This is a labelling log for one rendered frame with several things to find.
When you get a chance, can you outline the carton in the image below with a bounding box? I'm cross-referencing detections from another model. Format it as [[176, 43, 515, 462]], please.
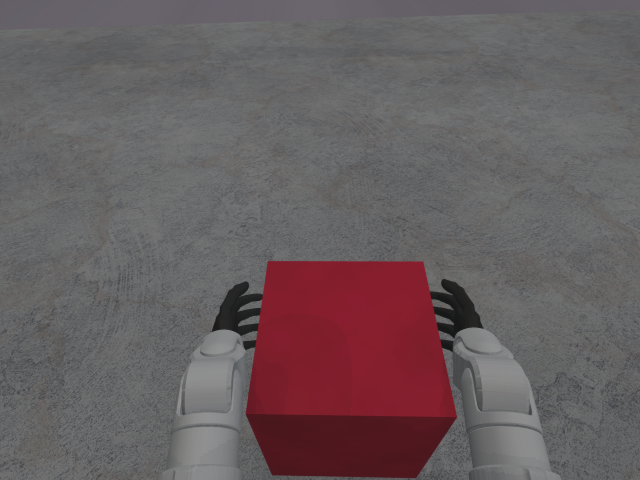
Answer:
[[246, 261, 457, 478]]

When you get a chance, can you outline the left robot forearm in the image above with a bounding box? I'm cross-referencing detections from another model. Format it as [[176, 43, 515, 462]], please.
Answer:
[[157, 330, 247, 480]]

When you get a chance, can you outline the robot right hand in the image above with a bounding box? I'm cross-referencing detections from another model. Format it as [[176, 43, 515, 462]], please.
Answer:
[[430, 279, 483, 352]]

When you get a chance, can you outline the robot left hand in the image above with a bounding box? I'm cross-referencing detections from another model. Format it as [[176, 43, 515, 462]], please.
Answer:
[[212, 281, 263, 350]]

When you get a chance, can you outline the right robot forearm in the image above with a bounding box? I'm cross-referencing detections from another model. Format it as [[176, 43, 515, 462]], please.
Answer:
[[452, 328, 561, 480]]

